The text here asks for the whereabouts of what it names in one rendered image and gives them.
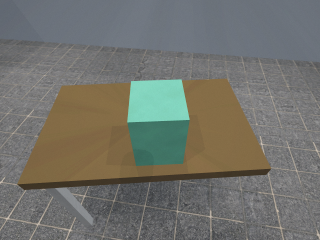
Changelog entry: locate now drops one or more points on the carton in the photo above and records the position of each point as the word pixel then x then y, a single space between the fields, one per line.
pixel 158 122

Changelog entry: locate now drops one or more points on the table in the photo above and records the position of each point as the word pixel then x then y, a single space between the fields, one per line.
pixel 85 141

